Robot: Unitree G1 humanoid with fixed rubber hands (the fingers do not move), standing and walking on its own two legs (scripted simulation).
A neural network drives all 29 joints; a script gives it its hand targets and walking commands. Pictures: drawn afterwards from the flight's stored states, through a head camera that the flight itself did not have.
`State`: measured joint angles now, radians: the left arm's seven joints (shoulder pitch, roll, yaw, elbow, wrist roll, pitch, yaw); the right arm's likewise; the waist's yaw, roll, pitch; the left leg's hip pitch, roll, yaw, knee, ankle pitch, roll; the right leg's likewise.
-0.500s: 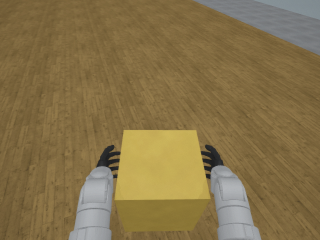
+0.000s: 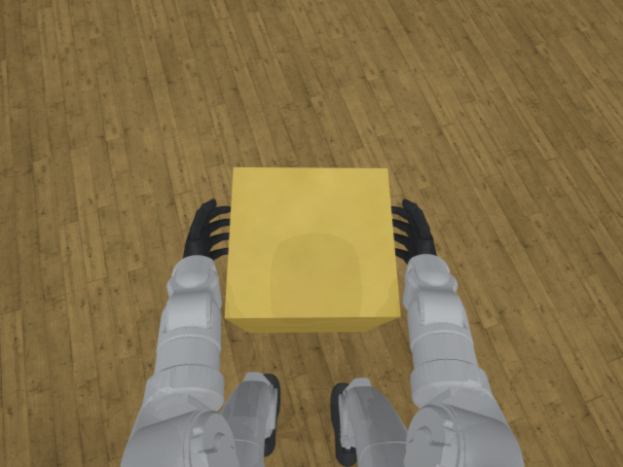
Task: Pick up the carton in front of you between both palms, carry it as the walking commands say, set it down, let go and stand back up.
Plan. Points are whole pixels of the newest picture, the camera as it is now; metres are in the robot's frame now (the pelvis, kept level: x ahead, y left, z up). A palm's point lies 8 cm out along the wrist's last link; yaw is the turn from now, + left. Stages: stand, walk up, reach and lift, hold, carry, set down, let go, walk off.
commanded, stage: set down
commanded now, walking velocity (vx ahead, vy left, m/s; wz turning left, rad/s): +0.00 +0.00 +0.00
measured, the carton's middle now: (308, 262) +0.39 +0.01 -0.15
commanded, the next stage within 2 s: none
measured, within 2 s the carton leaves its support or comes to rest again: rests again in 1.52 s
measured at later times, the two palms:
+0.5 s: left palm (210, 253) +0.41 +0.18 -0.21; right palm (378, 252) +0.43 -0.12 -0.21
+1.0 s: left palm (213, 259) +0.45 +0.21 -0.36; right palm (349, 255) +0.47 -0.09 -0.37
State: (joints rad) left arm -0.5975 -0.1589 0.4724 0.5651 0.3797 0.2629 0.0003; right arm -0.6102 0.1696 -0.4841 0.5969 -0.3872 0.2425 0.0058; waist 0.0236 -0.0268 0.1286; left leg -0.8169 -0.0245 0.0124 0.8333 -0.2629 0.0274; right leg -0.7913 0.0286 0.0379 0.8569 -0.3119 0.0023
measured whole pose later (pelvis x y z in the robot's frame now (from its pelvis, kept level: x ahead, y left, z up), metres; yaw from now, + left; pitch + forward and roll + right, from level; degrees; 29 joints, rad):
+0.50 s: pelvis -0.01 -0.01 -0.13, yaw +0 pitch +39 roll -1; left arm -0.79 -0.02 0.45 0.66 0.25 0.24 -0.01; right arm -0.76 0.14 -0.43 0.63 -0.22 0.23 -0.11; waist 0.05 -0.05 -0.17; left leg -1.65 -0.01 -0.01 1.41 -0.44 0.01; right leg -1.61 0.06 0.00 1.43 -0.49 -0.01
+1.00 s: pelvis -0.04 +0.00 -0.26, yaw -2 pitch +43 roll -3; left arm -1.12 0.12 0.42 0.75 0.17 0.29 0.03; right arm -1.11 0.01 -0.41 0.74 -0.14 0.26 -0.15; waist 0.08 -0.05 0.00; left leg -2.10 -0.02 -0.02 1.84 -0.50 0.02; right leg -2.05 0.07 -0.01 1.85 -0.56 0.02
